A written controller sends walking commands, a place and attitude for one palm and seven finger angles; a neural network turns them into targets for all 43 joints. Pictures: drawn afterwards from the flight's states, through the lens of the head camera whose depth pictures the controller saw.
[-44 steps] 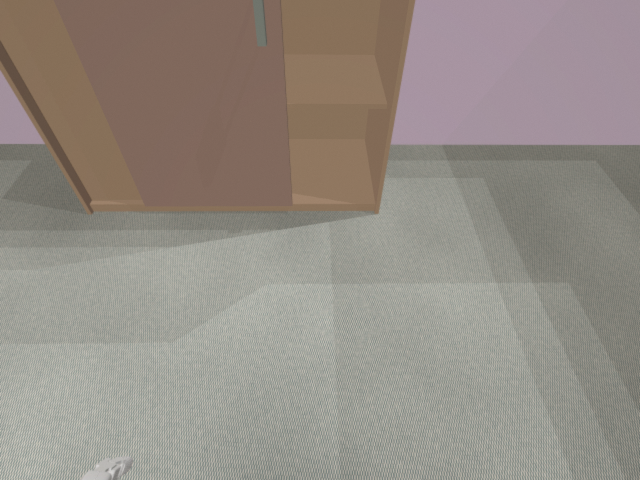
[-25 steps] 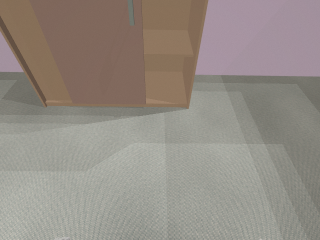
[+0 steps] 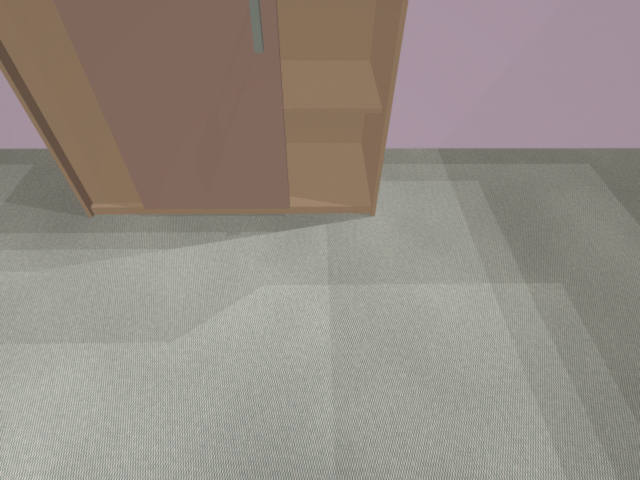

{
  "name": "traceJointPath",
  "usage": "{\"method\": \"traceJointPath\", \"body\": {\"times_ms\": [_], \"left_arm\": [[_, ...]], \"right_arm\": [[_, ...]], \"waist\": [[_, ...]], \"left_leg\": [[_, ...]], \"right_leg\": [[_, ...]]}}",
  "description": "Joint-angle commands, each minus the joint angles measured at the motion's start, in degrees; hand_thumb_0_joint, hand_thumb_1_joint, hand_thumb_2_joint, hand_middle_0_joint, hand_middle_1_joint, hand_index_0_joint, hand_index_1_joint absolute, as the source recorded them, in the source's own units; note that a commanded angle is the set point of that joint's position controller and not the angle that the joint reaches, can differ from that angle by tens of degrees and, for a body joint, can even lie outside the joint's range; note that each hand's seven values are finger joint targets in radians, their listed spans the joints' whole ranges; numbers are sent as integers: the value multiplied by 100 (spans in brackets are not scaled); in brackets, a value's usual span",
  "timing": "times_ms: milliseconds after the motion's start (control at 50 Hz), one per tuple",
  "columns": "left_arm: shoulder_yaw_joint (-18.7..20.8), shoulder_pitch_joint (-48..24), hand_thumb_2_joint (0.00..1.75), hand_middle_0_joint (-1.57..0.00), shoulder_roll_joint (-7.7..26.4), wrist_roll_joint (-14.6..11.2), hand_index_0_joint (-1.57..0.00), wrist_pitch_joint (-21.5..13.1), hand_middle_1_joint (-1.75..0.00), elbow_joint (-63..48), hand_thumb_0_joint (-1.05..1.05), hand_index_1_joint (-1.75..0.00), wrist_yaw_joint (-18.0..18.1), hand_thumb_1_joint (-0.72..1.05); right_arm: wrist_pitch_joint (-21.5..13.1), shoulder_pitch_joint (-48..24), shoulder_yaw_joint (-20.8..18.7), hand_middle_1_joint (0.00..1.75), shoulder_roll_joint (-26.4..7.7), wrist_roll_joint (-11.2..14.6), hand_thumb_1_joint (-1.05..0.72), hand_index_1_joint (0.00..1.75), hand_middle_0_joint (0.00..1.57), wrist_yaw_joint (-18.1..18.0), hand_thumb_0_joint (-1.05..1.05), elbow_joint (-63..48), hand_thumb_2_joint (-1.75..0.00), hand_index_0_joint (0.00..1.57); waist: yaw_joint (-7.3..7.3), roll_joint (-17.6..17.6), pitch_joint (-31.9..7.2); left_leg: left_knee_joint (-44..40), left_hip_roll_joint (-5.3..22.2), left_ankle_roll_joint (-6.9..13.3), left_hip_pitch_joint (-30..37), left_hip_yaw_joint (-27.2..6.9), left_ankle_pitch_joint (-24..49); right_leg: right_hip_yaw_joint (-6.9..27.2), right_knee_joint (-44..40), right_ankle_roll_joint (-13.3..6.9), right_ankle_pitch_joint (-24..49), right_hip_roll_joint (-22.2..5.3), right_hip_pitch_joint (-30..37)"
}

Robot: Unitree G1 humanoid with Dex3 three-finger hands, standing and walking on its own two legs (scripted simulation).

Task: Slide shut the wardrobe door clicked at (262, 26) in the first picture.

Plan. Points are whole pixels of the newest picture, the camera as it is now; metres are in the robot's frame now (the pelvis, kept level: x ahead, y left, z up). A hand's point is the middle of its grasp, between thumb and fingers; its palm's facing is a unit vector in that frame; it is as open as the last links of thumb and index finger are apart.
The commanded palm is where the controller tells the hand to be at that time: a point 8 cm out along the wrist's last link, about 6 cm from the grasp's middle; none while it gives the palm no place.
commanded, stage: look at it before walking up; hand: left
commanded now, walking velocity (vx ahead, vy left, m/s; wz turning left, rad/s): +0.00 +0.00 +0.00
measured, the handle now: (257, 20) +1.30 +0.26 +0.07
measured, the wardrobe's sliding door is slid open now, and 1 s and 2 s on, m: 0.38 0.38 0.38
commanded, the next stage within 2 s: walk to a spot facing it in 0.56 s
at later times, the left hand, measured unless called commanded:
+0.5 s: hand out of the picture +0.07 +0.24 -0.15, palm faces -0.03 -0.94 -0.34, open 7.4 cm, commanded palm none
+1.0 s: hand out of the picture +0.02 +0.22 -0.20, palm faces +0.08 -0.98 -0.18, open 7.4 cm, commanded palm none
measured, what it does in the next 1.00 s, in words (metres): shifts its weight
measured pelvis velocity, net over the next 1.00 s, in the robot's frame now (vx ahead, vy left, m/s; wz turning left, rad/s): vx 0.06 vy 0.03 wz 0.06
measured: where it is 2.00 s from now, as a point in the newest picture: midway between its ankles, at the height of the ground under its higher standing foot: (305, 413)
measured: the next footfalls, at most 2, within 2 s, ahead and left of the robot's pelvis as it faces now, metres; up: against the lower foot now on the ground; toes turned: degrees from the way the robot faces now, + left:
right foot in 1.42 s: +0.41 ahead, -0.06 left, +0.00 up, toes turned -2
left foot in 1.94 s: +0.57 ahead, +0.21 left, +0.00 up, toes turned +26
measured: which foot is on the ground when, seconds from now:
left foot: down 0.00-1.00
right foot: down 0.00-0.98, up 1.00-1.00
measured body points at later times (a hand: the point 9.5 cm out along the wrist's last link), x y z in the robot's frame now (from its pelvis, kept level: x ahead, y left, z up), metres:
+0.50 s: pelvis +0.00 -0.01 +0.00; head +0.00 -0.01 +0.45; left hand +0.08 +0.29 -0.13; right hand +0.07 -0.30 -0.13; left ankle +0.00 +0.12 -0.74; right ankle +0.00 -0.12 -0.74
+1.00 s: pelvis +0.06 +0.03 -0.02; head +0.05 +0.06 +0.43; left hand +0.02 +0.27 -0.18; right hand +0.06 -0.22 -0.16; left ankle +0.03 +0.12 -0.75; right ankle +0.00 -0.12 -0.74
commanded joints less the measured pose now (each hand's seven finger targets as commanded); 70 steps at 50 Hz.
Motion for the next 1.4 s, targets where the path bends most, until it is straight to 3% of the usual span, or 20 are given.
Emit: {"method": "traceJointPath", "body": {"times_ms": [0,640,680,740,780,820,860,900,920,940,960,980,1000,1020,1060,1140,1200,1280,1340,1380], "left_arm": [[259,-277,90,-20,1196,27,-20,-159,-30,-379,0,-30,54,90],[256,-210,90,-20,1198,30,-20,-192,-30,-305,0,-30,54,90],[107,246,90,-20,477,28,-20,-75,-30,-132,0,-30,79,90],[195,561,90,-20,618,86,-20,4,-30,-125,0,-30,13,90],[287,860,90,-20,784,95,-20,0,-30,-161,0,-30,2,90],[367,1038,90,-20,834,90,-20,-70,-30,-196,0,-30,27,90],[398,1045,90,-20,729,90,-20,-165,-30,-248,0,-30,29,90],[393,847,90,-20,573,81,-20,-182,-30,-299,0,-30,21,90],[364,748,90,-20,363,64,-20,-163,-30,-347,0,-30,11,90],[302,741,90,-20,-35,30,-20,-145,-30,-434,0,-30,-28,90],[230,455,90,-20,-269,46,-20,-189,-30,-660,0,-30,-37,90],[285,221,90,-20,-121,120,-20,-226,-30,-734,0,-30,-5,90],[319,264,90,-20,-86,134,-20,-255,-30,-674,0,-30,-14,90],[331,204,90,-20,-169,126,-20,-287,-30,-612,0,-30,-58,90],[317,376,90,-20,-379,121,-20,-311,-30,-504,0,-30,-111,90],[316,392,90,-20,-592,110,-20,-226,-30,-498,0,-30,-128,90],[315,-90,90,-20,-684,86,-20,-226,-30,-682,0,-30,-160,90],[299,-647,90,-20,-824,39,-20,-275,-30,-854,0,-30,-163,90],[367,13,90,-20,-678,66,-20,-324,-30,-700,0,-30,-116,90],[502,1399,90,-20,-360,124,-20,-403,-30,-299,0,-30,-67,90]], "right_arm": [[-151,-350,-212,30,-1192,28,-90,30,20,-51,0,-382,-90,20],[-145,-344,-194,30,-1161,31,-90,30,20,-53,0,-317,-90,20],[-36,51,-14,30,-413,-17,-90,30,20,-11,0,-154,-90,20],[54,235,-48,30,-365,-82,-90,30,20,26,0,-197,-90,20],[63,267,-62,30,-256,-82,-90,30,20,34,0,-300,-90,20],[17,323,-112,30,-168,-72,-90,30,20,48,0,-424,-90,20],[-64,499,-138,30,-77,-46,-90,30,20,72,0,-463,-90,20],[-130,1029,-152,30,111,-20,-90,30,20,92,0,-314,-90,20],[-172,1514,-167,30,102,-13,-90,30,20,68,0,-167,-90,20],[-220,2109,-289,30,-278,-64,-90,30,20,13,0,0,-90,20],[-248,2684,-387,30,-604,-92,-90,30,20,-62,0,127,-90,20],[-229,2653,-345,30,-469,-56,-90,30,20,-76,0,129,-90,20],[-265,2520,-291,30,-223,-30,-90,30,20,-97,0,73,-90,20],[-314,2407,-254,30,-14,-18,-90,30,20,-116,0,43,-90,20],[-438,2355,-210,30,184,-18,-90,30,20,-152,0,34,-90,20],[-523,2580,-211,30,400,29,-90,30,20,-212,0,207,-90,20],[-534,2720,-197,30,566,21,-90,30,20,-233,0,319,-90,20],[-503,2784,-217,30,528,-25,-90,30,20,-240,0,429,-90,20],[-483,2636,-277,30,353,-7,-90,30,20,-248,0,436,-90,20],[-473,2409,-313,30,284,27,-90,30,20,-228,0,344,-90,20]], "waist": [[20,-77,-205],[13,-106,-230],[31,-94,-332],[106,-439,184],[214,-970,446],[205,-1123,539],[106,-870,540],[-173,-519,462],[-340,-118,495],[-529,1180,475],[-662,1880,607],[-575,1292,787],[-468,1120,796],[-442,566,898],[-275,274,664],[-174,508,438],[-230,563,666],[-368,796,822],[5,735,423],[638,482,-241]], "left_leg": [[-457,665,203,-46,-547,571],[-498,692,161,95,-486,718],[-351,592,70,-12,-362,-33],[-6,294,103,-820,-270,-1656],[822,72,81,-1427,59,-1635],[1593,171,102,-1695,196,-1400],[1521,314,137,-1610,217,-1261],[692,264,170,-588,391,-877],[155,309,217,67,150,-883],[-653,1103,530,630,-1338,-1622],[-1478,2083,990,968,-2855,-1780],[-1495,2183,1156,780,-2893,-1587],[-1429,2090,1194,754,-2755,-1107],[-1349,2002,1223,676,-2471,-501],[-1185,1743,1142,883,-1708,1067],[-1095,1357,969,1204,-770,2337],[-1212,1209,873,1092,-480,2411],[-1114,1225,871,822,-241,2970],[-169,1311,808,1022,-104,4786],[1570,1077,528,304,65,4447]], "right_leg": [[571,-464,-190,439,-592,-72],[621,-599,-196,698,-625,-18],[551,-587,-81,-408,-603,41],[910,-845,-231,-2280,-690,-212],[1453,-1252,-501,-2954,-1130,-138],[1849,-1517,-830,-2964,-1616,-72],[1520,-1288,-939,-2190,-1650,-41],[781,-725,-760,-1791,-1381,-627],[292,-73,-544,-1693,-985,-1163],[-397,1453,-212,-1477,-311,-1999],[-722,2889,-32,-2004,89,-2997],[-195,3521,-130,-1852,-207,-3185],[-76,3903,-134,-1460,-399,-3406],[-36,4091,-114,-1155,-537,-3420],[-128,4103,-4,-746,-623,-3244],[-392,3938,122,-203,-592,-3301],[-587,3126,128,159,-561,-3297],[-869,1629,-36,299,-322,-2352],[-975,1313,-286,168,8,-1351],[-858,806,-436,604,21,594]]}}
